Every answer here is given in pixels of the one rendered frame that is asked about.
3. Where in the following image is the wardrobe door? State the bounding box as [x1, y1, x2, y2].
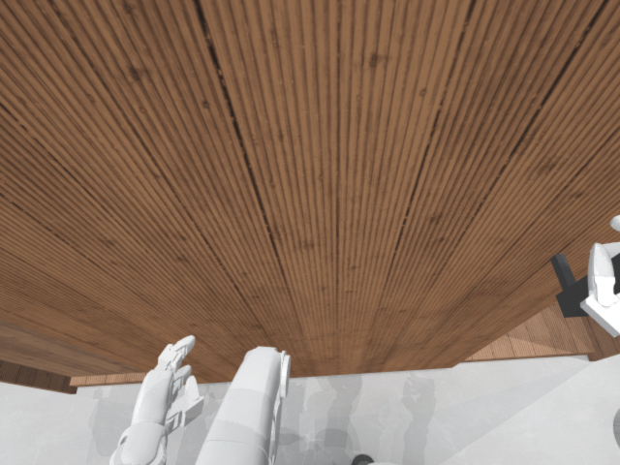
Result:
[0, 0, 620, 385]
[0, 319, 145, 377]

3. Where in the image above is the right robot hand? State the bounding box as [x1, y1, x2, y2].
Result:
[580, 215, 620, 337]

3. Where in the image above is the left robot hand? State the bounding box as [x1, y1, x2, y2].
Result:
[131, 335, 203, 435]

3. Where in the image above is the robot left forearm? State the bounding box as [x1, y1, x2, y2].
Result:
[109, 422, 168, 465]

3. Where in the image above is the left robot shin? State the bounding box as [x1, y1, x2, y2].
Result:
[245, 351, 283, 465]

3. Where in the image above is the handle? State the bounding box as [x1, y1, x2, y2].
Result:
[550, 253, 620, 318]

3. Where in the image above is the robot left thigh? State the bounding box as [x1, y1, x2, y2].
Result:
[195, 346, 291, 465]

